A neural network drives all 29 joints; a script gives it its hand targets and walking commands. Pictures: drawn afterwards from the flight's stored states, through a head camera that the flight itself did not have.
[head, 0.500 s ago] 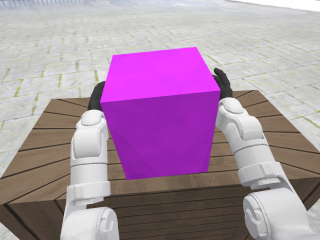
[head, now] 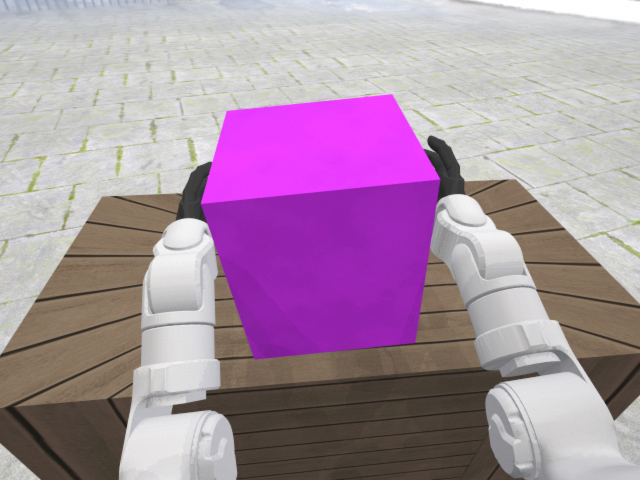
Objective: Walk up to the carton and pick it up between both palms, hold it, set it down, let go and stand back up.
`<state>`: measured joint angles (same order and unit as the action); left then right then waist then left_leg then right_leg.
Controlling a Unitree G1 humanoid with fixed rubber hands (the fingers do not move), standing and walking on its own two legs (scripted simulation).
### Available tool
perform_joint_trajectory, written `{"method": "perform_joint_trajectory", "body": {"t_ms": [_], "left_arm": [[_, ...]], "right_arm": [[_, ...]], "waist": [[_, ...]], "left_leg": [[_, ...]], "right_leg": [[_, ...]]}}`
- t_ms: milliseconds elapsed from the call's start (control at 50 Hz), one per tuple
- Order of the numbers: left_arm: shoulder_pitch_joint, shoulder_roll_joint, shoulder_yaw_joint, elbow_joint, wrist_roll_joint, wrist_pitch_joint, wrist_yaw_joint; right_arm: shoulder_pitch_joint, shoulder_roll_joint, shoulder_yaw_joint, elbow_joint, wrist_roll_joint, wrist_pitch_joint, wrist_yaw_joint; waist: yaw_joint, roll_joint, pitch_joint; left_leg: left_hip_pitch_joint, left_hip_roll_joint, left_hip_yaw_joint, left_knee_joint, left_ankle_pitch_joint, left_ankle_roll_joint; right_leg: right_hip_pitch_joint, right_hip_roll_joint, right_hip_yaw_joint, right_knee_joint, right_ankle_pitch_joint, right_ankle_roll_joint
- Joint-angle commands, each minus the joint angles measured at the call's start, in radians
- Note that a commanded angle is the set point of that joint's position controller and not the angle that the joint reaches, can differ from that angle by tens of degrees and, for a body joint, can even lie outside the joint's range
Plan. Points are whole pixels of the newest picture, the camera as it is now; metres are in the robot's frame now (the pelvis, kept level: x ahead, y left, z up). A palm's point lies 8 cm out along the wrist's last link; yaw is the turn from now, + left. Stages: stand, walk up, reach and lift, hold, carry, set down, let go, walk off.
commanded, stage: hold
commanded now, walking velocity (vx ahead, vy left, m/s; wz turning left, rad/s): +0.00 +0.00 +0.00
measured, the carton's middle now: (322, 228) +0.38 +0.00 +0.18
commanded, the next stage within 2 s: none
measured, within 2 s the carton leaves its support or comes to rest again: neither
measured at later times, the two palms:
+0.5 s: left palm (194, 226) +0.36 +0.16 +0.20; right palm (446, 201) +0.37 -0.14 +0.23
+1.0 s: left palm (194, 222) +0.36 +0.16 +0.21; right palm (447, 202) +0.37 -0.14 +0.23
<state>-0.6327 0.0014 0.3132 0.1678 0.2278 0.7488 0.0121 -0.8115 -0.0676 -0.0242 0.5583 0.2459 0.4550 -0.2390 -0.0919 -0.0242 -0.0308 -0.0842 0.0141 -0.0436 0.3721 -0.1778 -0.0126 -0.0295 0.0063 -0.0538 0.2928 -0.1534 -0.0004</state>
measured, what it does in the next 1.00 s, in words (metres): stands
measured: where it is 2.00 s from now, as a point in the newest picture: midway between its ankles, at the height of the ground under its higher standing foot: outside the picture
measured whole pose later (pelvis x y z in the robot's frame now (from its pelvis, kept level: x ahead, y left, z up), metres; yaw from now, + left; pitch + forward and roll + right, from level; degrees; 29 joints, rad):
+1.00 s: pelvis +0.00 +0.00 +0.00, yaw +0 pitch -7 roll -1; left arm -0.64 0.00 0.31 0.15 0.23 0.77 0.01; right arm -0.80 -0.06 -0.03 0.56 0.25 0.45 -0.24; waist -0.09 -0.02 -0.03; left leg -0.08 0.02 -0.04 0.37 -0.18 -0.02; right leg -0.03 0.01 -0.05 0.30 -0.16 0.00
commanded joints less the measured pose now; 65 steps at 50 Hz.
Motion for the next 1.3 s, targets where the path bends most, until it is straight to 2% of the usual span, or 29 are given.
{"method": "perform_joint_trajectory", "body": {"t_ms": [0,60,160,260,320,380,420,460,540,680,780,800,860,980,1100,1120,1280], "left_arm": [[-0.888,-0.572,-0.557,-0.218,-0.179,-0.08,-0.133],[-0.892,-0.566,-0.565,-0.233,-0.188,-0.08,-0.129],[-0.839,-0.553,-0.536,-0.186,-0.155,-0.063,-0.141],[-0.865,-0.56,-0.557,-0.236,-0.175,-0.07,-0.14],[-0.868,-0.559,-0.555,-0.228,-0.175,-0.071,-0.138],[-0.858,-0.559,-0.544,-0.2,-0.163,-0.067,-0.14],[-0.861,-0.56,-0.546,-0.203,-0.167,-0.068,-0.14],[-0.871,-0.565,-0.561,-0.213,-0.175,-0.07,-0.138],[-0.858,-0.557,-0.554,-0.206,-0.171,-0.068,-0.139],[-0.872,-0.553,-0.534,-0.18,-0.164,-0.07,-0.142],[-0.88,-0.561,-0.55,-0.197,-0.171,-0.07,-0.139],[-0.945,-0.549,-0.55,-0.257,-0.173,-0.084,-0.134],[-0.92,-0.554,-0.551,-0.224,-0.169,-0.078,-0.132],[-0.876,-0.545,-0.516,-0.166,-0.144,-0.07,-0.145],[-0.892,-0.545,-0.521,-0.185,-0.152,-0.078,-0.149],[-0.859,-0.562,-0.532,-0.164,-0.166,-0.073,-0.151],[-0.87,-0.551,-0.533,-0.192,-0.164,-0.076,-0.146]], "right_arm": [[-0.74,0.645,0.38,-0.32,0.138,-0.044,0.12],[-0.734,0.65,0.386,-0.337,0.141,-0.04,0.118],[-0.713,0.626,0.374,-0.307,0.128,-0.035,0.118],[-0.737,0.648,0.399,-0.359,0.146,-0.039,0.112],[-0.742,0.652,0.399,-0.36,0.144,-0.038,0.113],[-0.733,0.641,0.38,-0.324,0.128,-0.037,0.118],[-0.743,0.647,0.388,-0.336,0.13,-0.04,0.118],[-0.737,0.643,0.38,-0.335,0.128,-0.04,0.118],[-0.722,0.636,0.38,-0.327,0.129,-0.036,0.115],[-0.739,0.646,0.373,-0.307,0.121,-0.035,0.119],[-0.751,0.648,0.381,-0.327,0.133,-0.04,0.118],[-0.719,0.659,0.375,-0.281,0.132,-0.032,0.119],[-0.723,0.655,0.366,-0.283,0.127,-0.034,0.123],[-0.738,0.645,0.354,-0.265,0.106,-0.039,0.117],[-0.753,0.662,0.372,-0.295,0.118,-0.049,0.111],[-0.765,0.647,0.374,-0.334,0.124,-0.055,0.112],[-0.723,0.648,0.376,-0.304,0.126,-0.039,0.113]], "waist": [[-0.015,0.092,-0.467],[-0.018,0.082,-0.469],[-0.009,0.074,-0.403],[-0.011,0.064,-0.456],[-0.007,0.065,-0.44],[-0.008,0.065,-0.409],[-0.001,0.061,-0.428],[-0.015,0.076,-0.439],[-0.018,0.067,-0.427],[-0.006,0.064,-0.408],[-0.009,0.082,-0.431],[-0.008,0.083,-0.455],[-0.005,0.094,-0.44],[-0.004,0.056,-0.402],[-0.007,0.054,-0.435],[-0.015,0.061,-0.432],[-0.015,0.066,-0.406]], "left_leg": [[0.135,-0.064,0.024,-0.019,0.295,-0.045],[0.138,-0.066,0.023,-0.015,0.296,-0.044],[0.111,-0.063,0.027,-0.037,0.26,-0.036],[0.135,-0.067,0.027,-0.019,0.302,-0.038],[0.123,-0.069,0.028,-0.025,0.274,-0.033],[0.114,-0.063,0.029,-0.041,0.234,-0.03],[0.115,-0.063,0.029,-0.037,0.238,-0.028],[0.126,-0.063,0.027,-0.031,0.255,-0.036],[0.131,-0.065,0.027,-0.028,0.272,-0.038],[0.103,-0.066,0.029,-0.044,0.225,-0.027],[0.116,-0.065,0.029,-0.032,0.254,-0.035],[0.13,-0.062,0.026,-0.034,0.267,-0.043],[0.128,-0.062,0.031,-0.035,0.247,-0.043],[0.109,-0.063,0.036,-0.052,0.213,-0.027],[0.126,-0.068,0.034,-0.037,0.258,-0.028],[0.122,-0.069,0.032,-0.028,0.264,-0.028],[0.106,-0.067,0.031,-0.039,0.237,-0.029]], "right_leg": [[0.107,0.061,0.002,-0.013,0.215,0.045],[0.102,0.06,0.002,-0.012,0.22,0.051],[0.104,0.059,0.003,-0.021,0.189,0.044],[0.123,0.061,0.002,-0.011,0.249,0.054],[0.107,0.058,0.003,-0.014,0.226,0.054],[0.091,0.058,0.0,-0.023,0.175,0.046],[0.101,0.057,0.004,-0.021,0.183,0.046],[0.098,0.058,0.001,-0.017,0.194,0.047],[0.102,0.059,0.002,-0.02,0.211,0.049],[0.097,0.054,0.005,-0.021,0.176,0.048],[0.097,0.057,0.002,-0.018,0.191,0.047],[0.094,0.06,-0.002,-0.003,0.191,0.056],[0.077,0.057,-0.001,-0.015,0.16,0.052],[0.103,0.054,0.001,-0.02,0.164,0.054],[0.124,0.055,0.0,-0.014,0.216,0.06],[0.121,0.054,0.003,-0.02,0.226,0.055],[0.101,0.053,0.005,-0.02,0.187,0.051]]}}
